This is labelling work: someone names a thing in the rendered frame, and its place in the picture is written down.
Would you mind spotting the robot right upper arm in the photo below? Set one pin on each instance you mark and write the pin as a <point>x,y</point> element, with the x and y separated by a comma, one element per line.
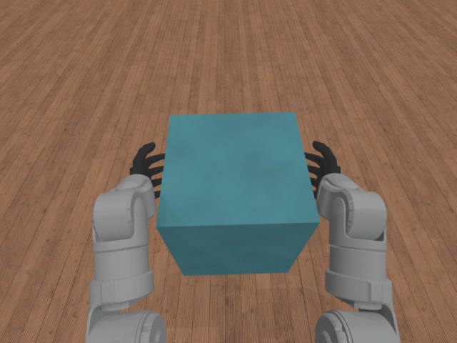
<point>339,326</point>

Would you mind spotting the carton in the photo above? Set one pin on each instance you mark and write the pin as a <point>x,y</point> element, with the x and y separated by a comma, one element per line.
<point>236,195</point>

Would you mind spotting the robot left upper arm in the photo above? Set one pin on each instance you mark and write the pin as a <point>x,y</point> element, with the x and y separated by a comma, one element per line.
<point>144,326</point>

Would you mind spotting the right robot forearm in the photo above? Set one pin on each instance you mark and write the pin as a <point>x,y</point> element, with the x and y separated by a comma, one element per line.
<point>357,238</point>

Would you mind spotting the left robot forearm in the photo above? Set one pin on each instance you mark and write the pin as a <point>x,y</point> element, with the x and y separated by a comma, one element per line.
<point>121,260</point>

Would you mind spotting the left robot hand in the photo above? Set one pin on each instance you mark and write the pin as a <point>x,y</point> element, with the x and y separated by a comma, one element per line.
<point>141,165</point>

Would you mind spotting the right robot hand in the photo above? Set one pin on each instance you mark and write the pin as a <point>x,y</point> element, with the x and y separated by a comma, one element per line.
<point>328,164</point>

